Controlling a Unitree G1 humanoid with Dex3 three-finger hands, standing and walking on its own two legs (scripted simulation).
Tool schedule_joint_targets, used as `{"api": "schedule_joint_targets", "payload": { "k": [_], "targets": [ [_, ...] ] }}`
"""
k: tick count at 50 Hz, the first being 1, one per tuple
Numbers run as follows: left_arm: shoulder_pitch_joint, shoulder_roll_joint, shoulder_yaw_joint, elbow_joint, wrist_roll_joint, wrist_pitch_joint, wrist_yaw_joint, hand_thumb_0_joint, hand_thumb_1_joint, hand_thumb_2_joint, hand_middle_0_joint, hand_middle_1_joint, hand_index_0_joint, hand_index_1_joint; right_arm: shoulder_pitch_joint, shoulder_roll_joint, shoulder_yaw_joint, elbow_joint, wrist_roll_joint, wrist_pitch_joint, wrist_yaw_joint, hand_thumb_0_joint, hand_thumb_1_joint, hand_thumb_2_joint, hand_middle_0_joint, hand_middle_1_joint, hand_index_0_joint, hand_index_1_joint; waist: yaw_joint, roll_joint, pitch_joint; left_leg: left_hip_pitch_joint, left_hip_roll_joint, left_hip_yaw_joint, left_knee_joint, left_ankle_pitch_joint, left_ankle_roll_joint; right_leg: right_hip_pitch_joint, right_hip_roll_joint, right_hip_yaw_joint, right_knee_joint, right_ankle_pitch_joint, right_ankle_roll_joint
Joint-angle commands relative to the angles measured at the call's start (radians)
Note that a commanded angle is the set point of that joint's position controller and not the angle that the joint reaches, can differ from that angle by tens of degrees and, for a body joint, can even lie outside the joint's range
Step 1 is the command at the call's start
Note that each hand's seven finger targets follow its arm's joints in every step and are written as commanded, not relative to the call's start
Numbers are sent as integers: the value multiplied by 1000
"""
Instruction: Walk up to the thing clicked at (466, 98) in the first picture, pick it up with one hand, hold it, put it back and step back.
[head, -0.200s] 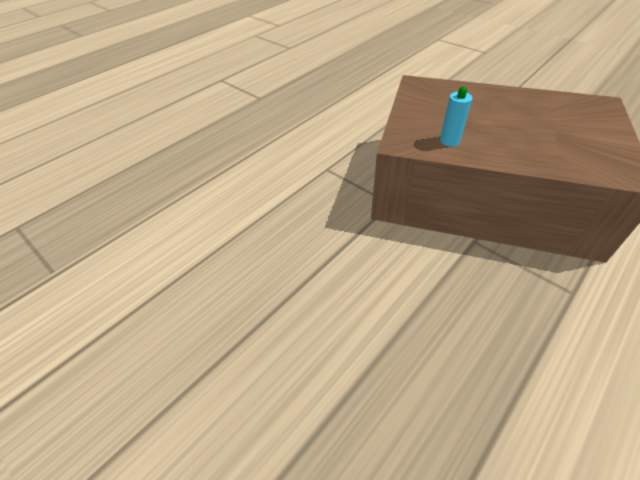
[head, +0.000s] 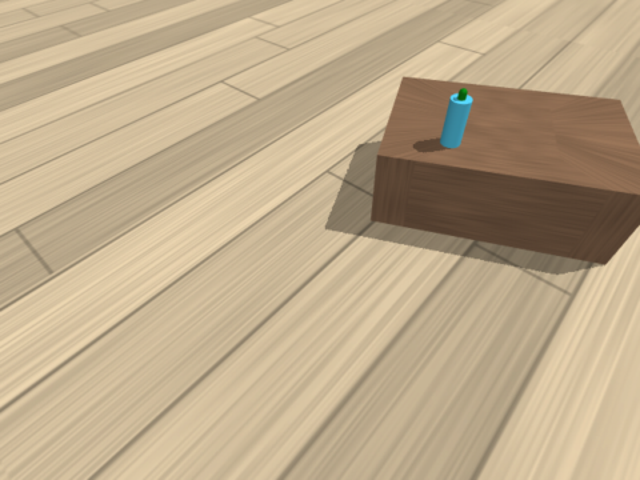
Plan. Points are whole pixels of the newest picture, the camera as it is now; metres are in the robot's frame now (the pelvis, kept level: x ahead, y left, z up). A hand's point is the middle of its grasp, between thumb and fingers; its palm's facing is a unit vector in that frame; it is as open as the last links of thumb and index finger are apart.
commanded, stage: stand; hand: right
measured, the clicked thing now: (456, 117) +1.36 -0.46 -0.31
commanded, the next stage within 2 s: walk up in 0.92 s
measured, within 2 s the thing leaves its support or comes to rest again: neither
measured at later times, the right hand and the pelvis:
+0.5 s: hand out of the picture +0.08 -0.24 -0.16, palm faces -0.04 +0.94 -0.33, open 7.4 cm; pelvis +0.00 +0.00 +0.00, yaw +0 degrees
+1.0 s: hand out of the picture +0.09 -0.25 -0.15, palm faces +0.01 +0.94 -0.33, open 7.4 cm; pelvis +0.01 +0.00 +0.00, yaw -2 degrees
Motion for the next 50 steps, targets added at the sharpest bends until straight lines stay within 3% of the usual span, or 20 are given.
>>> {"api": "schedule_joint_targets", "payload": {
  "k": [1,8,17,45,46,47,48,49,50],
  "targets": [
    [-37,208,40,-60,-3,-22,16,0,900,900,-200,-300,-200,-300,-40,-208,-38,-61,-3,-25,-18,0,-900,-900,200,300,200,300,-5,2,-70,7,119,-98,-59,130,29,7,-122,89,-57,107,-30],
    [-39,212,39,-61,-3,-22,18,0,900,900,-200,-300,-200,-300,-41,-209,-38,-58,0,-25,-19,0,-900,-900,200,300,200,300,-5,-2,-94,26,122,-97,-51,183,33,30,-128,87,-50,170,-27],
    [-36,212,40,-60,-3,-19,18,0,900,900,-200,-300,-200,-300,-38,-207,-38,-56,-3,-23,-20,0,-900,-900,200,300,200,300,-5,-3,-83,20,123,-102,-66,161,31,27,-127,80,-50,128,-30],
    [-29,214,40,-63,-3,-20,20,0,900,900,-200,-300,-200,-300,-37,-211,-38,-55,-2,-21,-19,0,-900,-900,200,300,200,300,-7,-2,-72,19,122,-102,-71,166,32,31,-131,80,-60,134,-25],
    [37,302,105,-147,14,-26,-14,0,900,900,-200,-300,-200,-300,33,-310,-111,-129,-27,-46,0,0,-900,-900,200,300,200,300,-26,-23,-172,136,101,-93,14,-361,90,-78,-62,102,39,-325,-60],
    [-16,282,104,-148,20,-22,-26,0,900,900,-200,-300,-200,-300,79,-331,-129,-103,-38,-51,8,0,-900,-900,200,300,200,300,-67,41,-78,174,141,-160,-34,-553,121,-311,-49,80,125,-443,-62],
    [-83,247,98,-176,18,-15,-34,0,900,900,-200,-300,-200,-300,127,-348,-142,-97,-39,-54,9,0,-900,-900,200,300,200,300,-106,140,-1,215,240,-283,-149,-660,161,-491,-6,-2,302,-359,-39],
    [-116,248,103,-203,27,-13,-40,0,900,900,-200,-300,-200,-300,146,-368,-158,-110,-37,-58,10,0,-900,-900,200,300,200,300,-125,171,53,169,380,-410,-233,-666,226,-579,-27,14,479,-309,-30],
    [-108,252,102,-222,23,-21,-41,0,900,900,-200,-300,-200,-300,129,-373,-159,-131,-37,-65,12,0,-900,-900,200,300,200,300,-109,115,86,139,418,-440,-248,-580,250,-611,-63,79,520,-277,-31]
  ]
}}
